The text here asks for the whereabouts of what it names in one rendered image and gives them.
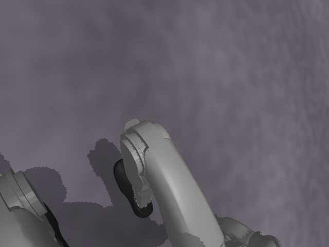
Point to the right robot foot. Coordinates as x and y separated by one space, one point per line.
126 188

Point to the left robot foot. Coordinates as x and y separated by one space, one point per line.
53 222

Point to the right robot hand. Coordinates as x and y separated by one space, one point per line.
234 230

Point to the right robot arm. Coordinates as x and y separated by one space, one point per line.
259 239

